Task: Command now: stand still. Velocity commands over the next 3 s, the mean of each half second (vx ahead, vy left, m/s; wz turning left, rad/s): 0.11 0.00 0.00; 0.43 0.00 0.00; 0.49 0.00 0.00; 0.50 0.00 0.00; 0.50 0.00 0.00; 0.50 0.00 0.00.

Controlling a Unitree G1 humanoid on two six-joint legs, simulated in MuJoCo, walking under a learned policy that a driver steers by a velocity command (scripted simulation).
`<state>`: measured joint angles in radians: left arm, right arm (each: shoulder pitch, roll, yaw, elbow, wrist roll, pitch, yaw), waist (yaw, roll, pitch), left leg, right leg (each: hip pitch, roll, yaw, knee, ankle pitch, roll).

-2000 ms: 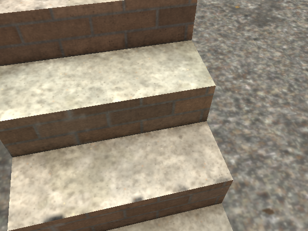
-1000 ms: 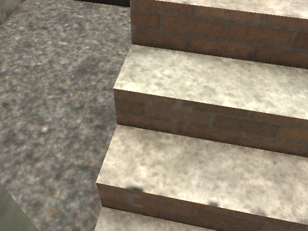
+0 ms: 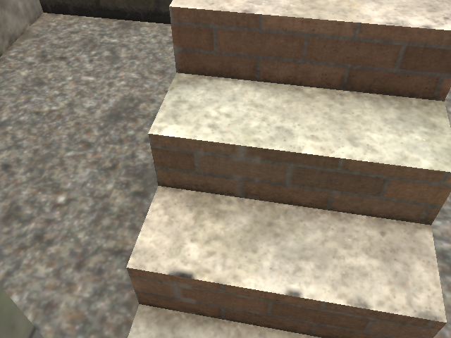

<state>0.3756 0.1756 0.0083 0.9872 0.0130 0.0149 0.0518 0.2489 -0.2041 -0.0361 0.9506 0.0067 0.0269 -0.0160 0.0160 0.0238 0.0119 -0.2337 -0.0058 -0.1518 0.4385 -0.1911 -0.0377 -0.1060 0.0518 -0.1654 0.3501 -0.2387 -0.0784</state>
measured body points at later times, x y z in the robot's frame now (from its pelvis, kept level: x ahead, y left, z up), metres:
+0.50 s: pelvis +0.03 -0.02 +0.00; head +0.02 -0.02 +0.45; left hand +0.06 +0.21 -0.15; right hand +0.04 -0.23 -0.15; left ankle +0.03 +0.14 -0.74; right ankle -0.02 -0.06 -0.74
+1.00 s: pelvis +0.06 +0.02 +0.00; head +0.07 +0.02 +0.45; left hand +0.12 +0.25 -0.14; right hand +0.15 -0.21 -0.14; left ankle +0.03 +0.14 -0.74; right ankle -0.02 -0.06 -0.74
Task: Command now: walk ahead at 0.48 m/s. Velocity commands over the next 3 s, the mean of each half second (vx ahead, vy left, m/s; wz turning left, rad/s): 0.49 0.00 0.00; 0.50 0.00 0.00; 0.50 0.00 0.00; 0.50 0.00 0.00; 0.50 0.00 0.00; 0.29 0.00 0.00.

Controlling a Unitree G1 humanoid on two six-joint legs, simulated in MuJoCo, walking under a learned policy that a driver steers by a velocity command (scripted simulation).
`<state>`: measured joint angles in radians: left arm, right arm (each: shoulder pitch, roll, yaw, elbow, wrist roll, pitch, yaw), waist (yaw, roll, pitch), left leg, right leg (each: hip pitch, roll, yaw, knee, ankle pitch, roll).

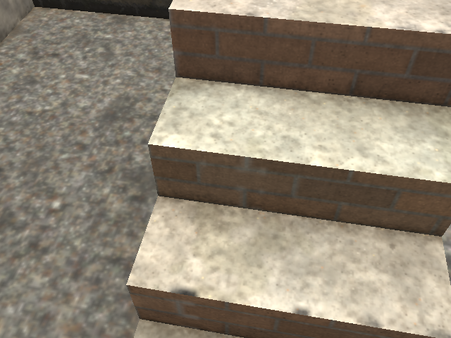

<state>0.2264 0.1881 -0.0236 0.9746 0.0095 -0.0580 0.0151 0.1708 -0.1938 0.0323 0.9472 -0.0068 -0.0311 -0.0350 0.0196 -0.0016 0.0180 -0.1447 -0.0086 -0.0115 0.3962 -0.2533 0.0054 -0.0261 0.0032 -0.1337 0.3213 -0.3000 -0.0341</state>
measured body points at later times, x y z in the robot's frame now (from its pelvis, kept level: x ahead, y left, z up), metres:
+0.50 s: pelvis -0.02 +0.01 +0.01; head -0.02 +0.01 +0.46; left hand +0.05 +0.24 -0.13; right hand +0.09 -0.23 -0.13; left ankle -0.03 +0.12 -0.74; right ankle -0.08 -0.08 -0.74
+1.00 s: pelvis -0.03 +0.00 +0.01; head -0.02 -0.01 +0.46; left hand +0.06 +0.23 -0.13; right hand +0.08 -0.24 -0.13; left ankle -0.03 +0.12 -0.74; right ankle -0.08 -0.09 -0.74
